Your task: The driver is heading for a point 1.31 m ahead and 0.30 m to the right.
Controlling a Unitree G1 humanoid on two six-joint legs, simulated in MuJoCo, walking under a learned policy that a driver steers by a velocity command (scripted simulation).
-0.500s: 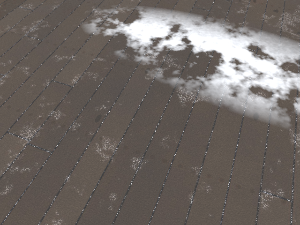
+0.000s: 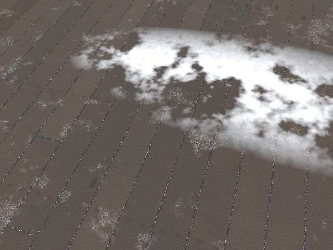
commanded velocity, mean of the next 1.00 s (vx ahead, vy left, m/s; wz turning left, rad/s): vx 0.50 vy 0.00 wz -0.25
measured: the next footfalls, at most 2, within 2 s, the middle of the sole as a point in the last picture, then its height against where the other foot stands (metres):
left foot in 0.42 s outside the picture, level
right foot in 0.98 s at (197, 212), level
